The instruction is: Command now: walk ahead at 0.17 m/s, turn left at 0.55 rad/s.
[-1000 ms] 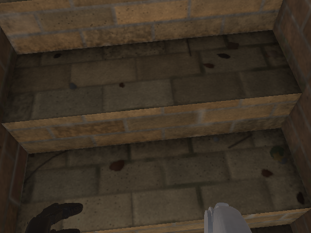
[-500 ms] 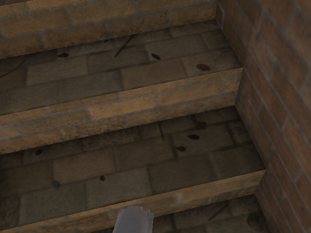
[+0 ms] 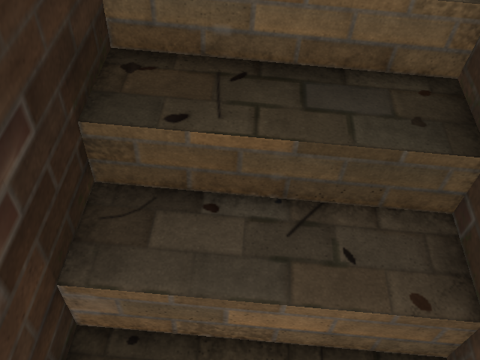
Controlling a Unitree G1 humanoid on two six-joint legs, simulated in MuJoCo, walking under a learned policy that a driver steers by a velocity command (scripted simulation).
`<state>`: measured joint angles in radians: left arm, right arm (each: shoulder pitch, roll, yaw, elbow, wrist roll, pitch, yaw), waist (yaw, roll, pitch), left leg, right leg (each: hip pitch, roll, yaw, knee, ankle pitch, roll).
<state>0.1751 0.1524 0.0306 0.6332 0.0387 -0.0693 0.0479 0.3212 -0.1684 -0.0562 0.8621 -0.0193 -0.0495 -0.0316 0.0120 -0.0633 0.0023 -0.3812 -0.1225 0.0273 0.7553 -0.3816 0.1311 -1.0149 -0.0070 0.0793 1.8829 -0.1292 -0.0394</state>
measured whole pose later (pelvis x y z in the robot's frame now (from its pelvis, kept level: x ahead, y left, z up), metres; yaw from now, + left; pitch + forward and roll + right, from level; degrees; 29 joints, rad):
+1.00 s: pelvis +0.32 +0.05 +0.23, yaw +10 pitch +2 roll -1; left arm 0.15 0.15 0.05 0.81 0.03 0.05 0.04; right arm 0.40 -0.09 0.00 0.82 -0.01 -0.06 -0.15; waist -0.03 -0.09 -0.04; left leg -0.28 0.05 0.06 0.42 -0.17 0.02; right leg -0.54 0.06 0.07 1.36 -0.35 0.00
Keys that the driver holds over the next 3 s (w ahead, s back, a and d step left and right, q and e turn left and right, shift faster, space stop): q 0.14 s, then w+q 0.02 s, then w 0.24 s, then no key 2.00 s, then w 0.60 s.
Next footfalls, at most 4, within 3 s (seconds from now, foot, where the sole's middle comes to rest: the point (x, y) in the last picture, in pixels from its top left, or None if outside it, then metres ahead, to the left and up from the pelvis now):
0.28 right None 0.31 -0.10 -0.55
0.78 left None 0.37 0.18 -0.56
1.16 right None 0.36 -0.10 -0.56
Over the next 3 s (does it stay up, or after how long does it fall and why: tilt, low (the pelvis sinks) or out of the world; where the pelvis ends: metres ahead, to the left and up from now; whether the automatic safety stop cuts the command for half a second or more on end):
stays up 0.41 0.04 0.23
